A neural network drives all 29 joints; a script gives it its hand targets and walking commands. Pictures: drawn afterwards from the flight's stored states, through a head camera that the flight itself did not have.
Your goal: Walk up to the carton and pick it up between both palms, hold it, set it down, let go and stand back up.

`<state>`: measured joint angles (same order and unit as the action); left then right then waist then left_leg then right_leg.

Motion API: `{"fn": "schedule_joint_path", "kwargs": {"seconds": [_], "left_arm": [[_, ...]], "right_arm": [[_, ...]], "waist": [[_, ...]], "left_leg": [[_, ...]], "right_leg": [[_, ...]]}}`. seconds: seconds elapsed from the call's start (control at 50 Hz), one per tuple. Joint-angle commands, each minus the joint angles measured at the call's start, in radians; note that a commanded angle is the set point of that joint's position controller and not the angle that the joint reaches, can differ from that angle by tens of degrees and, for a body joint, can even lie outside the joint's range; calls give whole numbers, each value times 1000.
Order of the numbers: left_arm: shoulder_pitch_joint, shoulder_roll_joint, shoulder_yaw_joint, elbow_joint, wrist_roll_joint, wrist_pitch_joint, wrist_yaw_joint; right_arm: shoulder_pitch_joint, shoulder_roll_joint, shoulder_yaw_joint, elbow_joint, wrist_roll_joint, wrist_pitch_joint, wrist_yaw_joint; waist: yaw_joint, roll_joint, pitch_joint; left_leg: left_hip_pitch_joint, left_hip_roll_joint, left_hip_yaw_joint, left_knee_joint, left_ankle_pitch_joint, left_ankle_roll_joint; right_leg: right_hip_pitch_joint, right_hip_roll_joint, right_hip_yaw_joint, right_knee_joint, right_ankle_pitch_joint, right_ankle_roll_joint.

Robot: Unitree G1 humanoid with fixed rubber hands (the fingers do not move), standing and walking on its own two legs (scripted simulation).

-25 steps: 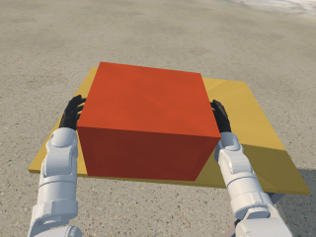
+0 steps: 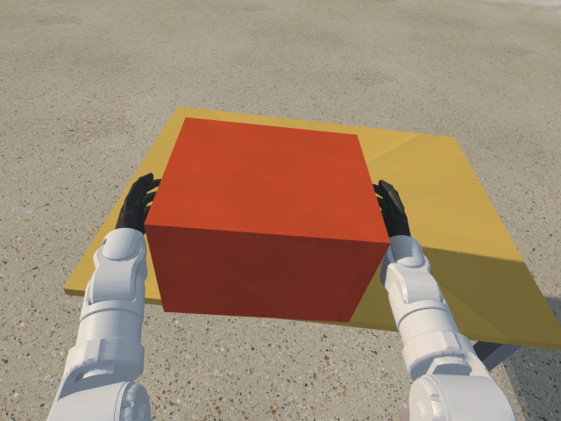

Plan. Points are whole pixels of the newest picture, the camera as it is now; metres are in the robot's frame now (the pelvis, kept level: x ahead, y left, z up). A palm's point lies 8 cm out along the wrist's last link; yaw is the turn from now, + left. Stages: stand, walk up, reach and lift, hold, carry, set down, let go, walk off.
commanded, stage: set down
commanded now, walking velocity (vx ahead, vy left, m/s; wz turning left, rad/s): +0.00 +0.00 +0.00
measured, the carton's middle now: (266, 218) +0.42 +0.03 +0.08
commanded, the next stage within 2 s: none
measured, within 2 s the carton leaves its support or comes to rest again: rests again in 1.30 s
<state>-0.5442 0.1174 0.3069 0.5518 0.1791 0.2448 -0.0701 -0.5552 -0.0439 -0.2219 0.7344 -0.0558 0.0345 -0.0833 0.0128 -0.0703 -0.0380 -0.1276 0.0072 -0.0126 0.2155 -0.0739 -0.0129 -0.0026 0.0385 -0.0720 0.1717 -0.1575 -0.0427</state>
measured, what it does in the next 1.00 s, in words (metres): stands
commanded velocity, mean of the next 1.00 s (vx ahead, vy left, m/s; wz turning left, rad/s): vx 0.00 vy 0.00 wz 0.00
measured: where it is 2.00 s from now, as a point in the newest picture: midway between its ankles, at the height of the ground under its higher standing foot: outside the picture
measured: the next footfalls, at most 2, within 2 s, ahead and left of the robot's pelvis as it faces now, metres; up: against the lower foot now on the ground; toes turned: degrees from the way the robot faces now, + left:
none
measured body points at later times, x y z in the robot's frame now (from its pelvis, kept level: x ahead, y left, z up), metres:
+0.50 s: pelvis +0.01 +0.01 +0.00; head +0.01 +0.02 +0.45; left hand +0.40 +0.23 +0.09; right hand +0.41 -0.16 +0.09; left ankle +0.03 +0.13 -0.75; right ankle -0.04 -0.08 -0.75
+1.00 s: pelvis +0.01 +0.01 +0.00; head +0.03 +0.02 +0.45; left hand +0.41 +0.23 +0.07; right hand +0.41 -0.16 +0.07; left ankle +0.03 +0.13 -0.75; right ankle -0.04 -0.08 -0.75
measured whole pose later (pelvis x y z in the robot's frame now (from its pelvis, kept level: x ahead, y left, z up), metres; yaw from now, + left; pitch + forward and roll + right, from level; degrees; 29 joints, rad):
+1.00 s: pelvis +0.01 +0.01 +0.00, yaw +0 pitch +8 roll +0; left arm -0.70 0.13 0.39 0.96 0.18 -0.03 -0.07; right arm -0.65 -0.02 -0.41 0.87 -0.21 -0.06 -0.05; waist 0.01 -0.02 -0.11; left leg -0.29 0.00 -0.02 0.20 -0.05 0.00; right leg -0.16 0.03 -0.08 0.15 -0.13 -0.03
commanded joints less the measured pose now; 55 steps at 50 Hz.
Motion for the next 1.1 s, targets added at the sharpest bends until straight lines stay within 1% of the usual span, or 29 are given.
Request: {"fn": "schedule_joint_path", "kwargs": {"seconds": [0.0,0.04,0.06,0.08,0.12,0.18,0.2,0.22,0.28,0.3,0.38,0.46,0.5,0.52,0.58,0.62,0.64,0.66,0.68,0.72,0.74,0.76,0.78,0.84,0.96,1.0,1.02,1.06,1.08], "left_arm": [[-643,-367,-263,-182,-36,-113,-89],[-643,-384,-270,-193,-28,-133,-87],[-665,-370,-251,-150,-19,-138,-87],[-673,-387,-260,-169,-21,-139,-82],[-659,-402,-268,-156,-24,-142,-80],[-672,-399,-253,-116,-28,-144,-86],[-694,-392,-252,-140,-32,-156,-87],[-725,-375,-245,-90,-38,-158,-97],[-698,-408,-258,-102,-34,-182,-92],[-677,-410,-241,-66,-16,-177,-94],[-702,-392,-209,-30,-17,-181,-99],[-744,-416,-219,-8,-32,-213,-95],[-749,-409,-205,11,-26,-232,-99],[-760,-402,-195,15,-16,-240,-102],[-782,-419,-214,38,-12,-264,-88],[-771,-415,-203,87,-17,-268,-88],[-785,-395,-187,139,-18,-263,-93],[-775,-405,-189,119,-15,-268,-89],[-773,-406,-183,129,-15,-278,-89],[-758,-430,-184,115,-8,-293,-90],[-765,-426,-183,127,-15,-298,-93],[-793,-418,-181,103,-14,-316,-92],[-794,-429,-201,100,-17,-328,-87],[-787,-421,-164,179,-3,-331,-93],[-785,-408,-152,204,-1,-367,-90],[-815,-401,-153,238,-15,-374,-95],[-806,-411,-159,215,-12,-382,-89],[-815,-426,-182,211,-18,-392,-85],[-790,-428,-172,222,-9,-395,-83]], "right_arm": [[-661,346,234,-246,-33,-100,130],[-662,364,260,-260,-30,-124,133],[-681,376,245,-225,-47,-119,134],[-675,373,231,-213,-42,-116,137],[-655,364,227,-193,-39,-116,139],[-669,367,216,-197,-56,-109,139],[-683,372,210,-205,-62,-114,138],[-709,375,209,-200,-70,-114,133],[-698,371,217,-205,-57,-131,136],[-673,373,213,-177,-62,-123,134],[-699,368,173,-155,-77,-109,143],[-730,399,170,-171,-96,-129,139],[-698,411,163,-136,-104,-132,139],[-695,423,170,-121,-106,-133,138],[-744,407,148,-124,-123,-160,147],[-728,423,141,-89,-144,-150,151],[-743,412,125,-75,-144,-137,154],[-717,409,109,-49,-145,-134,156],[-731,415,111,-76,-157,-140,159],[-697,420,110,-66,-151,-151,158],[-721,422,112,-93,-157,-159,156],[-735,430,111,-99,-170,-171,156],[-730,429,120,-97,-165,-183,157],[-734,448,120,-58,-172,-171,160],[-714,439,118,-42,-174,-194,154],[-746,444,110,-45,-195,-191,155],[-733,438,93,-51,-202,-198,158],[-725,434,84,-32,-205,-209,163],[-717,445,90,-36,-201,-210,164]], "waist": [[10,89,-455],[18,94,-533],[27,89,-525],[11,114,-505],[12,132,-506],[8,92,-496],[-1,86,-526],[0,67,-511],[0,99,-550],[-1,103,-521],[0,88,-513],[-4,93,-566],[-10,82,-573],[4,81,-569],[4,135,-645],[5,92,-614],[4,104,-562],[-3,114,-541],[11,107,-579],[-8,115,-600],[2,105,-601],[1,90,-656],[-3,116,-701],[13,103,-623],[5,96,-654],[-3,62,-640],[5,87,-673],[-13,109,-679],[-2,97,-686]], "left_leg": [[170,-23,10,15,167,9],[174,-22,12,18,231,19],[168,-24,6,11,215,16],[191,-23,5,16,241,7],[234,-21,5,31,286,0],[206,-20,-1,37,275,-3],[201,-23,2,37,260,6],[152,-23,5,27,237,16],[199,-20,-7,37,315,7],[202,-17,-8,39,309,8],[158,-19,-10,29,268,16],[184,-15,-16,53,340,7],[155,-18,-13,53,367,21],[131,-18,-11,42,357,27],[156,-15,-13,49,367,16],[196,-5,-19,60,358,7],[167,-5,-19,52,309,6],[173,0,-21,45,308,4],[166,-4,-19,52,327,11],[178,-6,-21,62,385,4],[162,-7,-24,63,399,10],[158,-4,-23,64,385,14],[171,-8,-20,62,401,10],[113,-9,-18,49,352,23],[69,-13,-14,43,371,29],[67,-4,-22,39,318,37],[96,1,-21,37,307,27],[139,5,-28,63,390,6],[158,5,-28,65,392,5]], "right_leg": [[85,-21,6,30,392,100],[129,-21,16,43,476,96],[114,-20,13,44,450,102],[93,-18,9,42,470,92],[57,-17,9,30,466,85],[60,-14,-7,26,459,87],[81,-18,7,32,474,94],[99,-25,12,32,484,98],[99,-11,2,46,542,88],[94,-18,7,39,526,84],[100,-20,6,42,509,90],[76,-13,1,48,555,89],[105,-16,7,60,613,94],[129,-23,6,70,622,91],[67,-19,3,64,595,85],[23,-8,-1,43,531,85],[13,-17,2,32,479,78],[-7,-22,4,24,460,71],[-7,-18,2,32,477,78],[21,-20,5,37,552,74],[30,-16,1,41,578,72],[45,-15,4,49,578,75],[43,-16,4,57,589,71],[42,-21,10,54,569,79],[82,-28,15,79,638,92],[40,-23,12,71,566,86],[25,-22,10,63,527,76],[-21,-18,13,52,549,62],[-18,-19,8,44,536,61]]}}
